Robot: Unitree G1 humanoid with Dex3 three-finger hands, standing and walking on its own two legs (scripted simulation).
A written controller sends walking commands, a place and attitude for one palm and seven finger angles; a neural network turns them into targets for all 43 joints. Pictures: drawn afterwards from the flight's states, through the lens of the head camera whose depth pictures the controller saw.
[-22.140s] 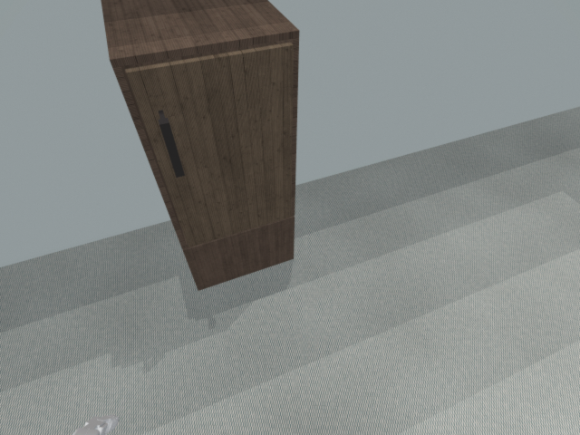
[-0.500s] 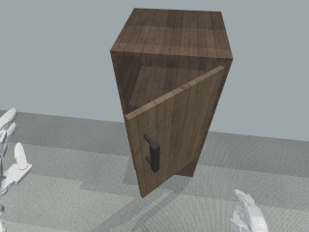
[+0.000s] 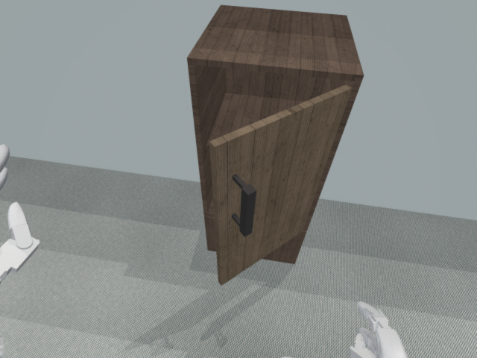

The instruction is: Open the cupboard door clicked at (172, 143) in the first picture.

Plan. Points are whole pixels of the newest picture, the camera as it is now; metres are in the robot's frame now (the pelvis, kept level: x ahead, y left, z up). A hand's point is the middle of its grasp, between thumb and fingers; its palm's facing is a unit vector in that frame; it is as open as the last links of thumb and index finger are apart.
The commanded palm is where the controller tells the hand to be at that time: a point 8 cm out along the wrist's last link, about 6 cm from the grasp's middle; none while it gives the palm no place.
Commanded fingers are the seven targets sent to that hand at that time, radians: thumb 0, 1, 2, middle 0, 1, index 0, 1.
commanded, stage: step back with the hand held close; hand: left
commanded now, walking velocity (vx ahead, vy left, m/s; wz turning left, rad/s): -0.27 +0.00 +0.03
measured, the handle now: (241, 206) +0.42 +0.02 -0.02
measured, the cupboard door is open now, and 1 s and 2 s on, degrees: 44 44 44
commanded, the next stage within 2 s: stop stepping back and stand still in 0.78 s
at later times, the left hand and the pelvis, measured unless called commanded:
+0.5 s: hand out of the picture +0.13 +0.27 +0.18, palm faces +0.53 -0.73 -0.43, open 7.4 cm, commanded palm +0.05 +0.31 +0.20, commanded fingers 0.00 0.90 0.90 -0.20 -0.30 -0.20 -0.30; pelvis -0.06 -0.01 -0.01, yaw +5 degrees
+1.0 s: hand (28, 352) +0.09 +0.20 +0.19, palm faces +0.29 -0.84 -0.46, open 7.4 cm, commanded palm +0.02 +0.26 +0.20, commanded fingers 0.00 0.90 0.90 -0.20 -0.30 -0.20 -0.30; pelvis -0.14 -0.03 +0.01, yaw -4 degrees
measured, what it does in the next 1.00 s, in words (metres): walks backwards: right foot, then left foot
